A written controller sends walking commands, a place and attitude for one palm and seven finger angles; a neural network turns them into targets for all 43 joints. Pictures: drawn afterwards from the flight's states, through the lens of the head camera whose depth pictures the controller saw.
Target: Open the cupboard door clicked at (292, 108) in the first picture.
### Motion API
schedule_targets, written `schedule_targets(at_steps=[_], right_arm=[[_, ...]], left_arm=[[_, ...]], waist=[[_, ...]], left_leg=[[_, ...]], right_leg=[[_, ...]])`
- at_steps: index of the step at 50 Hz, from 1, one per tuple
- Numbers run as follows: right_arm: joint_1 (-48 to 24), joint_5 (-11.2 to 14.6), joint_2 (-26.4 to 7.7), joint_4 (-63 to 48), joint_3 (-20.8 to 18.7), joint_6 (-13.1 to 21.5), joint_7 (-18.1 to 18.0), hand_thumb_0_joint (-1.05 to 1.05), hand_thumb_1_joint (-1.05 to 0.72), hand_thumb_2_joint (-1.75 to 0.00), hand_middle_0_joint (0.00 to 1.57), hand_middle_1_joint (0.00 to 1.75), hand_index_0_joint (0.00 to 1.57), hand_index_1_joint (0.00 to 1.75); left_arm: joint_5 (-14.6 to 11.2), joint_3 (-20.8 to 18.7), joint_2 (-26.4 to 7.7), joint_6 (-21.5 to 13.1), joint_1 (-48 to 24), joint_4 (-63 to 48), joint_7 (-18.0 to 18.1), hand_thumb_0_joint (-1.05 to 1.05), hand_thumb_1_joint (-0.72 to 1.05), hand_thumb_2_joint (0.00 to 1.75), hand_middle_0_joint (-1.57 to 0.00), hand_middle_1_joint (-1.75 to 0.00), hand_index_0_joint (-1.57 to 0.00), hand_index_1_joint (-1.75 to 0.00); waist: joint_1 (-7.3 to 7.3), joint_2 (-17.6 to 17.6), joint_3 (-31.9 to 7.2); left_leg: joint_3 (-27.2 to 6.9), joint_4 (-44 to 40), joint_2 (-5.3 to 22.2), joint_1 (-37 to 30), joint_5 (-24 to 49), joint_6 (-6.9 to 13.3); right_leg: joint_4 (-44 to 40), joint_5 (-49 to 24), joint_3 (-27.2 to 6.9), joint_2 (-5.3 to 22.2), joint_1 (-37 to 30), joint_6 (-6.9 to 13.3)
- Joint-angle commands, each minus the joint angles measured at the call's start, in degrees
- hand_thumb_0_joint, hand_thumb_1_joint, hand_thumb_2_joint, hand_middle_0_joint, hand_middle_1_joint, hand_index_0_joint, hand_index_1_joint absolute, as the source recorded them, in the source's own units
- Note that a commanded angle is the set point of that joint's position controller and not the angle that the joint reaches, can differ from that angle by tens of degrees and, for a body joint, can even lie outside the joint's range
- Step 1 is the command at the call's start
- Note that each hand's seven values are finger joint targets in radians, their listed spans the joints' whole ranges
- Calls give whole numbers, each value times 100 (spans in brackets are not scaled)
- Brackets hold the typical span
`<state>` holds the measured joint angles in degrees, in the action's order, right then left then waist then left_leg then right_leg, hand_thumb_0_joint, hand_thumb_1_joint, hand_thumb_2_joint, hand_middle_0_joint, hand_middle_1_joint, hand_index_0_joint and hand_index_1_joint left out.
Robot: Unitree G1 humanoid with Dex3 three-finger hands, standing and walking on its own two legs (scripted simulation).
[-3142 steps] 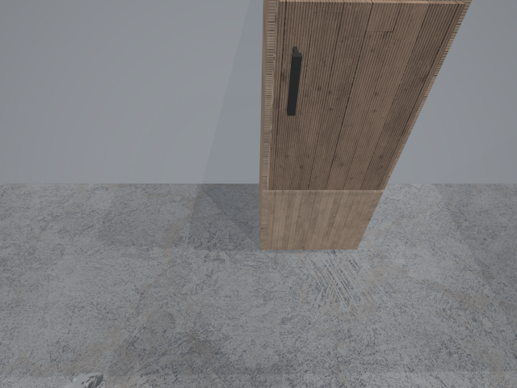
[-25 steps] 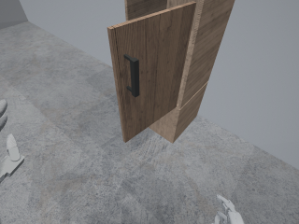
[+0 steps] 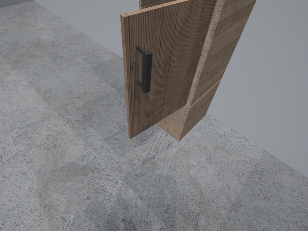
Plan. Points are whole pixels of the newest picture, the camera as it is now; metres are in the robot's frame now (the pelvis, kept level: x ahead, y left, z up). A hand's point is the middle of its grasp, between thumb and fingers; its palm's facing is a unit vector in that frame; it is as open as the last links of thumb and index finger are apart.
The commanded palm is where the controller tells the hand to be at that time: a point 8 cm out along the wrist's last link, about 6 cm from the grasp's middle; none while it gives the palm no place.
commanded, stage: let the arm hang, fingers relaxed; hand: left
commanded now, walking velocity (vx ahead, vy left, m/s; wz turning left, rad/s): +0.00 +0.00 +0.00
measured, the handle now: (142, 70) +0.58 +0.08 +0.09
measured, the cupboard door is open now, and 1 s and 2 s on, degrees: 82 82 82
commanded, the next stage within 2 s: look to check the result in 0.68 s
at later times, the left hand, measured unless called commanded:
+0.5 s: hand out of the picture +0.01 +0.14 -0.17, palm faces +0.04 -0.98 -0.17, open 7.4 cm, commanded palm none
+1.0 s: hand out of the picture +0.00 +0.14 -0.17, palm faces +0.06 -0.98 -0.19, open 7.4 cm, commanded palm none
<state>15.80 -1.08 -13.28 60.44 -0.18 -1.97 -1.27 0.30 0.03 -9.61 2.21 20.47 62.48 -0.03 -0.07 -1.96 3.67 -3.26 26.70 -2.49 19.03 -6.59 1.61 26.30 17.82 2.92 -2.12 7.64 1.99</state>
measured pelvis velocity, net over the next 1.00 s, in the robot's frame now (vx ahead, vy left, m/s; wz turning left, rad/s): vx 0.03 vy -0.02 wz -0.01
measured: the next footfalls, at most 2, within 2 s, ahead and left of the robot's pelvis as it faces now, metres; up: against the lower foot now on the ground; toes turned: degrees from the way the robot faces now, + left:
none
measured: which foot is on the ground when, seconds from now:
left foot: down 0.00-1.00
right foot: down 0.00-1.00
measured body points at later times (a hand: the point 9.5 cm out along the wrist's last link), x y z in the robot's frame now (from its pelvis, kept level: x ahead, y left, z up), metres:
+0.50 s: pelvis +0.02 -0.01 +0.00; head +0.01 -0.02 +0.45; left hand +0.01 +0.20 -0.16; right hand +0.00 -0.21 -0.17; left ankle +0.08 +0.10 -0.74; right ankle -0.04 -0.10 -0.74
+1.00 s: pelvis +0.03 -0.02 +0.00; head +0.04 -0.03 +0.45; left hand +0.00 +0.19 -0.16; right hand +0.02 -0.24 -0.17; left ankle +0.08 +0.10 -0.74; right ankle -0.04 -0.10 -0.74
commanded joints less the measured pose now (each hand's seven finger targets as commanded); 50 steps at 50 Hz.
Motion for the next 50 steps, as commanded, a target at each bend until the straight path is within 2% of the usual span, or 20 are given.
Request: schedule_targets(at_steps=[1,4,8,11,13,15,21,23,28,33,34,35,37,38,47,50], right_arm=[[89,30,-430,-78,-97,135,-111,0,-90,-90,20,30,20,30],[209,37,-328,76,-101,97,-133,0,-90,-90,20,30,20,30],[342,33,-189,214,-82,86,-142,0,-90,-90,20,30,20,30],[415,21,-61,316,-64,95,-142,0,-90,-90,20,30,20,30],[401,23,-15,339,-66,105,-139,0,-90,-90,20,30,20,30],[435,11,77,417,-47,105,-134,0,-90,-90,20,30,20,30],[479,-11,173,477,-31,142,-126,0,-90,-90,20,30,20,30],[472,-6,189,457,-38,146,-130,0,-90,-90,20,30,20,30],[475,-17,210,449,-36,149,-139,0,-90,-90,20,30,20,30],[464,-3,166,410,-42,163,-156,0,-90,-90,20,30,20,30],[463,-7,172,422,-41,168,-159,0,-90,-90,20,30,20,30],[459,-9,161,424,-35,168,-162,0,-90,-90,20,30,20,30],[447,-1,136,428,-32,168,-168,0,-90,-90,20,30,20,30],[432,12,114,402,-40,169,-170,0,-90,-90,20,30,20,30],[365,11,65,425,-33,162,-178,0,-90,-90,20,30,20,30],[330,18,56,422,-35,160,-178,0,-90,-90,20,30,20,30]], left_arm=[[-19,-144,-715,-258,103,0,119,0,90,90,-20,-30,-20,-30],[-19,-101,-556,-239,274,218,155,0,90,90,-20,-30,-20,-30],[-26,-73,-401,-240,507,358,200,0,90,90,-20,-30,-20,-30],[-28,-75,-315,-232,548,378,230,0,90,90,-20,-30,-20,-30],[-26,-81,-270,-239,620,379,250,0,90,90,-20,-30,-20,-30],[-30,-80,-232,-235,580,377,263,0,90,90,-20,-30,-20,-30],[-27,-140,-234,-245,478,275,284,0,90,90,-20,-30,-20,-30],[-24,-151,-211,-254,463,248,291,0,90,90,-20,-30,-20,-30],[-31,-171,-203,-256,349,210,287,0,90,90,-20,-30,-20,-30],[-34,-176,-220,-274,311,181,285,0,90,90,-20,-30,-20,-30],[-39,-177,-214,-272,307,175,284,0,90,90,-20,-30,-20,-30],[-41,-179,-225,-275,301,179,284,0,90,90,-20,-30,-20,-30],[-41,-179,-235,-274,293,178,283,0,90,90,-20,-30,-20,-30],[-35,-184,-246,-280,313,178,287,0,90,90,-20,-30,-20,-30],[-39,-160,-263,-282,347,196,292,0,90,90,-20,-30,-20,-30],[-37,-162,-280,-284,352,201,295,0,90,90,-20,-30,-20,-30]], waist=[[131,594,-228],[138,360,53],[94,122,39],[97,97,182],[48,55,156],[67,-49,315],[31,178,340],[18,91,341],[31,333,384],[43,209,213],[50,319,182],[54,267,128],[53,257,186],[41,131,178],[65,189,180],[59,81,189]], left_leg=[[-641,-474,605,-791,-257,88],[-608,-487,622,-769,-356,101],[-544,-464,620,-799,-277,118],[-564,-544,641,-688,-248,134],[-529,-504,619,-662,-131,146],[-516,-509,601,-662,-91,137],[-493,-535,593,-538,87,135],[-452,-455,576,-538,145,123],[-424,-424,579,-550,224,102],[-401,-335,598,-684,500,107],[-392,-335,609,-718,530,109],[-411,-342,615,-767,594,114],[-392,-334,623,-748,619,113],[-375,-308,628,-771,658,116],[-320,-281,626,-861,694,104],[-290,-256,626,-867,701,104]], right_leg=[[-922,-33,-728,723,506,244],[-996,109,-670,706,657,227],[-945,95,-634,685,622,205],[-847,39,-607,659,598,182],[-821,-44,-591,668,530,174],[-812,-23,-588,676,616,176],[-735,-190,-575,684,448,166],[-779,-228,-582,698,437,171],[-800,-295,-596,708,429,182],[-805,-696,-612,717,275,157],[-797,-746,-623,737,254,162],[-779,-829,-623,726,210,161],[-798,-897,-610,729,202,146],[-816,-983,-597,723,200,131],[-839,-1195,-631,746,161,108],[-846,-1327,-590,762,131,73]])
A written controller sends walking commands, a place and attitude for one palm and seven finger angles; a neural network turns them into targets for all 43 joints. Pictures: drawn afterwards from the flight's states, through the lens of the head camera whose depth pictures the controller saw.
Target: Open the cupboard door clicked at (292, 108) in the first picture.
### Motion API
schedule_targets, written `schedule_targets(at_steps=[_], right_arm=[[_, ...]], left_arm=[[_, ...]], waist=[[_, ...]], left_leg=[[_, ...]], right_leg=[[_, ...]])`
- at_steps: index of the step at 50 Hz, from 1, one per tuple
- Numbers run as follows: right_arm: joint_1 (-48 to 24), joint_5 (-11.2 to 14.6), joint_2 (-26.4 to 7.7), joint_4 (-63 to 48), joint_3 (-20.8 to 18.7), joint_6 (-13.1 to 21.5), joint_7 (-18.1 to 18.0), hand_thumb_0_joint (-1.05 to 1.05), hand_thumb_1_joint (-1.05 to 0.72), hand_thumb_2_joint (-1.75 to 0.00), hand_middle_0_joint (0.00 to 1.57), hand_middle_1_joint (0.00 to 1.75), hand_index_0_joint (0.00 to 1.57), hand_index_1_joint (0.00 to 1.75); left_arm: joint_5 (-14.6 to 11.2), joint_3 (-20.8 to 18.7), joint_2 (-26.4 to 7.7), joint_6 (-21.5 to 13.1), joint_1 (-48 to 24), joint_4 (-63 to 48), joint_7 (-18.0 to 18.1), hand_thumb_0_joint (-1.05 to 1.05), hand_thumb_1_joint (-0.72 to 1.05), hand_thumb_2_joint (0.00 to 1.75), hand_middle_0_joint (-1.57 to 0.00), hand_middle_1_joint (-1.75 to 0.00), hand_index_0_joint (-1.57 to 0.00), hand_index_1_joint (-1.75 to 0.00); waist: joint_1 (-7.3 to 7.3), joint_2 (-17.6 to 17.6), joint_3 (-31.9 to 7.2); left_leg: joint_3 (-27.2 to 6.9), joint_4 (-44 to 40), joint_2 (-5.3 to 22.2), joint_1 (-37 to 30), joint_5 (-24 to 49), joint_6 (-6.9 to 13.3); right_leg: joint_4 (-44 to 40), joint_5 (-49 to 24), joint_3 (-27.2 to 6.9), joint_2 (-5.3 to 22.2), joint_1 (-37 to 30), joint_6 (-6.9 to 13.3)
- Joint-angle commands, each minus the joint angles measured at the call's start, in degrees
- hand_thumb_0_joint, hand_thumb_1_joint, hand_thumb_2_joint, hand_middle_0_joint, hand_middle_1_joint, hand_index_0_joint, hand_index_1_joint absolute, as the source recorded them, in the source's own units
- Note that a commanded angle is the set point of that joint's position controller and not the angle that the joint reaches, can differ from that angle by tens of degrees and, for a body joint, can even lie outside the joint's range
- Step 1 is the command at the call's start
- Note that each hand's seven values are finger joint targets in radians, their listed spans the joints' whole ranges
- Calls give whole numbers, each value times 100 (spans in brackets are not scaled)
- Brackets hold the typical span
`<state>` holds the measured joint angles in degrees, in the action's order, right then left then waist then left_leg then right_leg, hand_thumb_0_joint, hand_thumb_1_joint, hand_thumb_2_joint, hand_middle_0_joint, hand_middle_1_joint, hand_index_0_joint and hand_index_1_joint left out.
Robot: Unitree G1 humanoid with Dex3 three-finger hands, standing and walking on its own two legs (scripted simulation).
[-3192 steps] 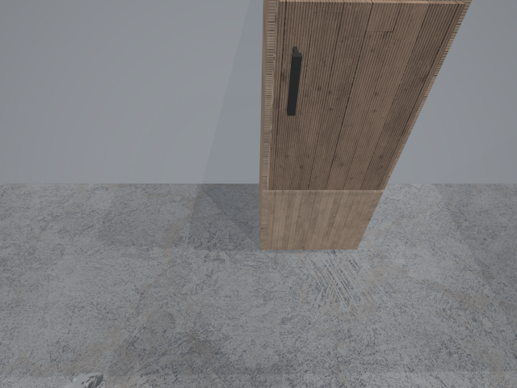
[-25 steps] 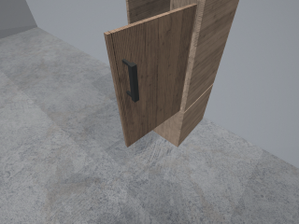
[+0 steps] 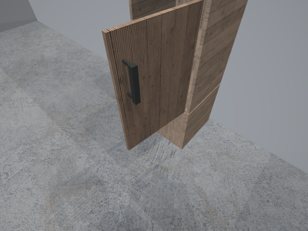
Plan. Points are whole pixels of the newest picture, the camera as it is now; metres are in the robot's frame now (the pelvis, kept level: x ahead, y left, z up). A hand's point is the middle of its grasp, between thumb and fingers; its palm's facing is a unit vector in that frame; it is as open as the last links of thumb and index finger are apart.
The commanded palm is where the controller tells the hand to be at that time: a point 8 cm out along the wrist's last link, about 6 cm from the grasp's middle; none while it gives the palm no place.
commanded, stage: look to check the result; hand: left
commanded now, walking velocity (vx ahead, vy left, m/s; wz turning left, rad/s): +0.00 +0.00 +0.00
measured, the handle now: (131, 82) +0.54 +0.11 +0.09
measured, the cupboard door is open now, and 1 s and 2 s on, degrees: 82 82 82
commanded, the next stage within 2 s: stand and wait in 0.28 s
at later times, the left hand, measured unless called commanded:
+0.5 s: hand out of the picture -0.01 +0.16 -0.17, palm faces +0.06 -0.98 -0.19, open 7.4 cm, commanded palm none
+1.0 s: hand out of the picture +0.00 +0.18 -0.17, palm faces +0.04 -0.98 -0.21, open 7.4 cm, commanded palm none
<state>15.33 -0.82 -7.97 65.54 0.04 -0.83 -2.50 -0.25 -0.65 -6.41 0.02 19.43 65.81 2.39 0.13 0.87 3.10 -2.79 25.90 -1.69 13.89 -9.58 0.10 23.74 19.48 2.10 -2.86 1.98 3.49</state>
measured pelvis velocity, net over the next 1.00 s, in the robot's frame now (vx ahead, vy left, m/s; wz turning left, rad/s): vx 0.01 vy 0.00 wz -0.01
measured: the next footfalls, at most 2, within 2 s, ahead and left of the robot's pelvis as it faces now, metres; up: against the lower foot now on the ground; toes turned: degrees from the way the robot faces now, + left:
none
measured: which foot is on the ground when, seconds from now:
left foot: down 0.00-1.00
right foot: down 0.00-1.00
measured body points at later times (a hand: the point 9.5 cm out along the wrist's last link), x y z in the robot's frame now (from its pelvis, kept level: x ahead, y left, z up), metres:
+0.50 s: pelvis +0.01 +0.00 +0.00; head +0.01 -0.01 +0.45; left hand -0.01 +0.22 -0.16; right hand +0.00 -0.22 -0.16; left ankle +0.05 +0.12 -0.74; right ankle -0.07 -0.08 -0.74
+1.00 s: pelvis +0.01 +0.00 +0.00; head +0.02 +0.00 +0.45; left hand +0.00 +0.23 -0.16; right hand +0.01 -0.23 -0.16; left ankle +0.05 +0.12 -0.74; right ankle -0.07 -0.08 -0.74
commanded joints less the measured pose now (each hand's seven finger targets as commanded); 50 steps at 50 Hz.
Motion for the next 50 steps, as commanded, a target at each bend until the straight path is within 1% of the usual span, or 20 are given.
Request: schedule_targets(at_steps=[1,2,7,11,15,17,18,22,25,26,28,31,37,38,41,43,45,47,48,50], right_arm=[[349,-10,-480,-83,-64,39,-54,0,-90,-90,20,30,20,30],[344,-13,-485,-85,-65,34,-52,0,-90,-90,20,30,20,30],[310,-17,-519,-86,-57,41,-49,0,-90,-90,20,30,20,30],[280,-11,-554,-107,-70,57,-57,0,-90,-90,20,30,20,30],[260,-14,-556,-98,-63,53,-53,0,-90,-90,20,30,20,30],[248,-14,-566,-105,-70,57,-57,0,-90,-90,20,30,20,30],[229,-5,-607,-125,-78,55,-60,0,-90,-90,20,30,20,30],[221,-15,-606,-113,-74,65,-61,0,-90,-90,20,30,20,30],[222,-17,-624,-115,-78,71,-61,0,-90,-90,20,30,20,30],[210,-14,-645,-121,-78,75,-62,0,-90,-90,20,30,20,30],[187,-4,-675,-133,-83,78,-61,0,-90,-90,20,30,20,30],[178,-12,-674,-116,-84,79,-55,0,-90,-90,20,30,20,30],[120,-13,-740,-115,-83,85,-47,0,-90,-90,20,30,20,30],[113,-4,-767,-135,-94,86,-46,0,-90,-90,20,30,20,30],[92,-14,-777,-117,-100,87,-44,0,-90,-90,20,30,20,30],[54,0,-827,-130,-102,91,-46,0,-90,-90,20,30,20,30],[47,-10,-813,-119,-96,91,-46,0,-90,-90,20,30,20,30],[55,-9,-841,-126,-98,93,-45,0,-90,-90,20,30,20,30],[11,-4,-870,-145,-107,96,-46,0,-90,-90,20,30,20,30],[21,-8,-845,-125,-89,104,-42,0,-90,-90,20,30,20,30]], left_arm=[[19,-84,-586,-63,478,-125,51,0,90,90,-20,-30,-20,-30],[20,-85,-580,-61,467,-129,49,0,90,90,-20,-30,-20,-30],[18,-88,-624,-64,428,-135,41,0,90,90,-20,-30,-20,-30],[19,-97,-652,-74,414,-160,43,0,90,90,-20,-30,-20,-30],[18,-105,-679,-65,365,-177,34,0,90,90,-20,-30,-20,-30],[16,-105,-691,-67,378,-180,36,0,90,90,-20,-30,-20,-30],[21,-111,-703,-73,381,-181,41,0,90,90,-20,-30,-20,-30],[15,-110,-709,-72,323,-206,33,0,90,90,-20,-30,-20,-30],[18,-118,-735,-74,300,-211,31,0,90,90,-20,-30,-20,-30],[16,-114,-745,-75,287,-215,29,0,90,90,-20,-30,-20,-30],[18,-124,-770,-84,303,-222,31,0,90,90,-20,-30,-20,-30],[16,-116,-787,-82,250,-225,24,0,90,90,-20,-30,-20,-30],[17,-116,-834,-83,207,-222,11,0,90,90,-20,-30,-20,-30],[22,-120,-846,-92,215,-223,14,0,90,90,-20,-30,-20,-30],[21,-115,-870,-100,185,-225,13,0,90,90,-20,-30,-20,-30],[26,-129,-911,-107,183,-241,18,0,90,90,-20,-30,-20,-30],[18,-116,-904,-99,163,-233,14,0,90,90,-20,-30,-20,-30],[21,-117,-916,-101,125,-231,10,0,90,90,-20,-30,-20,-30],[29,-124,-925,-106,162,-231,11,0,90,90,-20,-30,-20,-30],[21,-119,-940,-101,122,-228,4,0,90,90,-20,-30,-20,-30]], waist=[[35,-198,255],[44,-193,339],[38,-80,355],[27,-176,194],[20,-122,340],[12,-129,258],[3,-235,217],[13,-71,230],[11,-135,233],[14,-84,219],[-5,-206,148],[12,-96,211],[10,-131,224],[2,-186,184],[19,-114,143],[-1,-224,138],[17,-96,152],[26,-157,157],[-1,-154,142],[15,-94,114]], left_leg=[[-333,-173,540,-388,937,244],[-349,-195,534,-362,868,242],[-366,-230,545,-343,874,245],[-356,-195,551,-424,1006,253],[-358,-235,547,-326,938,239],[-338,-203,545,-372,984,241],[-336,-173,549,-411,988,249],[-363,-234,564,-428,1048,249],[-370,-267,584,-427,1082,258],[-378,-268,584,-448,1101,258],[-359,-249,586,-486,1093,263],[-374,-306,591,-458,1050,257],[-421,-373,600,-498,1005,261],[-418,-351,599,-520,1012,268],[-384,-346,597,-557,1053,254],[-376,-315,598,-550,1098,264],[-389,-347,599,-571,1113,263],[-407,-396,614,-555,1069,258],[-393,-360,615,-593,1110,267],[-418,-411,621,-587,1123,265]], right_leg=[[-613,-1410,-535,836,756,-72],[-642,-1285,-532,832,813,-63],[-663,-1220,-556,827,773,-62],[-632,-1505,-536,838,654,-94],[-657,-1370,-534,825,693,-96],[-654,-1499,-539,842,645,-116],[-668,-1553,-534,835,640,-140],[-640,-1527,-536,835,629,-99],[-649,-1520,-540,828,599,-93],[-651,-1519,-552,824,594,-87],[-667,-1576,-541,824,567,-120],[-677,-1475,-556,830,588,-94],[-714,-1290,-562,818,615,-74],[-735,-1301,-570,816,611,-87],[-725,-1459,-587,838,583,-97],[-730,-1599,-574,838,557,-135],[-711,-1577,-582,844,569,-108],[-725,-1451,-574,831,565,-91],[-746,-1491,-582,832,581,-106],[-723,-1465,-582,835,538,-90]])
